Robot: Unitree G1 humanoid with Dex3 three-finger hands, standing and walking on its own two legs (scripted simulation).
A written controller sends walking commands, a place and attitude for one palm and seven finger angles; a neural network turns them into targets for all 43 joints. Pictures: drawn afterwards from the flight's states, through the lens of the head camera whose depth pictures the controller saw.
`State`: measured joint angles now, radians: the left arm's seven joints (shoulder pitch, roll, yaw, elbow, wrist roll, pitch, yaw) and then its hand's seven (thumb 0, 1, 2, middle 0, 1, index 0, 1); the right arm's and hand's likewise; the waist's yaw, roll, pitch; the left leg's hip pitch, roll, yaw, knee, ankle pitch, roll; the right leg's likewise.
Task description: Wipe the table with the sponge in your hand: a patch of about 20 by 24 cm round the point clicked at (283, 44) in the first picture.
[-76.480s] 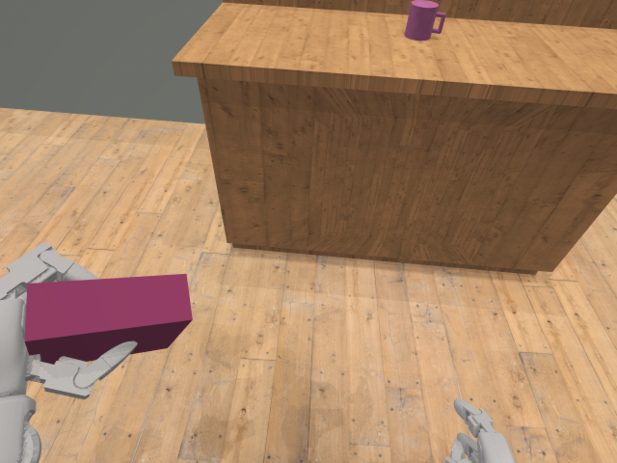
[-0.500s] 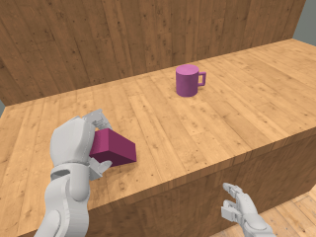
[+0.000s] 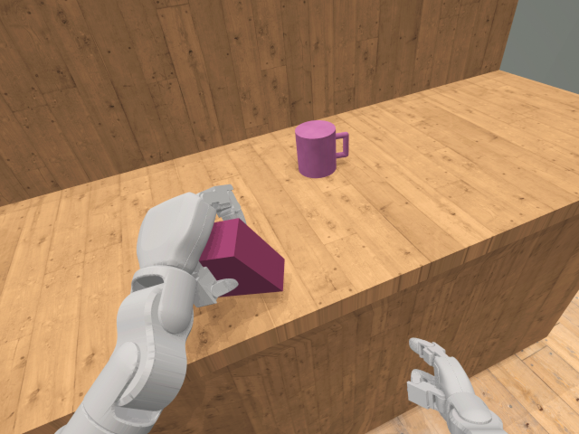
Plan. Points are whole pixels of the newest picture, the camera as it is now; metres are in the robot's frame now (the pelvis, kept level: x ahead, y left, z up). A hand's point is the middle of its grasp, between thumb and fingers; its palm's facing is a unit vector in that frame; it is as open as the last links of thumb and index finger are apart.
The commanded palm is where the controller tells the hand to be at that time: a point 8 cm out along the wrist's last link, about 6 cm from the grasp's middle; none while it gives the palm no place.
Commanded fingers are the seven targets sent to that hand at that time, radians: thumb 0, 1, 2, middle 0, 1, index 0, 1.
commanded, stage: wipe forward along the third lane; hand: left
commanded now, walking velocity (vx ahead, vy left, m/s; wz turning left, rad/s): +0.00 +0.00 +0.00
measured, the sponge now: (231, 268) +0.29 +0.12 +0.13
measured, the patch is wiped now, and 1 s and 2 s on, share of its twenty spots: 0.75 0.80 0.80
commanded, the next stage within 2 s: none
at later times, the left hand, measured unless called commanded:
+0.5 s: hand (216, 224) +0.32 +0.14 +0.18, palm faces +0.27 -0.33 -0.90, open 9.2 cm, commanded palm +0.28 +0.17 +0.22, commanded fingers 0.00 0.10 1.30 -1.20 -1.60 -1.20 -1.60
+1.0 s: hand (203, 209) +0.36 +0.18 +0.17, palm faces +0.21 -0.15 -0.96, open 9.2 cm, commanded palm +0.32 +0.21 +0.21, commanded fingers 0.00 0.10 1.30 -1.20 -1.60 -1.20 -1.60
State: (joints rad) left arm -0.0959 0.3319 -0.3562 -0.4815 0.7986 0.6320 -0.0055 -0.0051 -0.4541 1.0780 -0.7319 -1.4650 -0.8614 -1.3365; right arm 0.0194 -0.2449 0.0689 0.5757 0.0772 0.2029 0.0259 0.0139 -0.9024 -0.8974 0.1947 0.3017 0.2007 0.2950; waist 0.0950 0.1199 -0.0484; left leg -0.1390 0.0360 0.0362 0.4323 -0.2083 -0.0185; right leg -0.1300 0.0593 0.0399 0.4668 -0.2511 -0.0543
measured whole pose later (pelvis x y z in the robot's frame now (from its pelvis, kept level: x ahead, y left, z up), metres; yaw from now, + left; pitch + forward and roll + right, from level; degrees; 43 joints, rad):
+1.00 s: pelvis +0.02 -0.01 +0.00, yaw +1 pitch -1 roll +1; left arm -0.45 0.33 -0.32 0.09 0.91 0.74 -0.03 -0.04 -0.46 1.09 -0.76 -1.46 -0.87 -1.35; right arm 0.01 -0.27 0.09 0.66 0.09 0.22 -0.05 0.01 -0.90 -0.90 0.20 0.30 0.20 0.30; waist 0.05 0.10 -0.10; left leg -0.20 0.03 0.02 0.46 -0.24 -0.02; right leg -0.19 0.06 0.02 0.50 -0.29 -0.06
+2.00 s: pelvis +0.03 +0.01 +0.00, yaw +2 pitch +2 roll +1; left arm -0.78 0.36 -0.24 0.66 0.98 0.59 -0.10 -0.01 -0.50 1.08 -0.82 -1.40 -0.86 -1.38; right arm 0.09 -0.28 0.07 0.70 0.07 0.15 -0.06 0.01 -0.90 -0.90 0.20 0.30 0.20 0.30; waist 0.01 0.07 -0.12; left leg -0.24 0.01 0.01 0.44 -0.23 0.00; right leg -0.22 0.03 0.02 0.46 -0.28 -0.03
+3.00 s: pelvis +0.03 +0.03 +0.00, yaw +2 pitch +0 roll +0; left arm -0.34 0.28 -0.41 -0.09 0.98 0.78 0.04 0.03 -0.39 1.06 -0.66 -1.53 -0.77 -1.46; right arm -0.03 -0.24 0.08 0.63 0.09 0.29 0.04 0.01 -0.90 -0.90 0.20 0.30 0.19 0.30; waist 0.10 0.09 -0.11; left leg -0.21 -0.02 0.01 0.49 -0.27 0.02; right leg -0.17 0.01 0.02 0.50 -0.32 -0.02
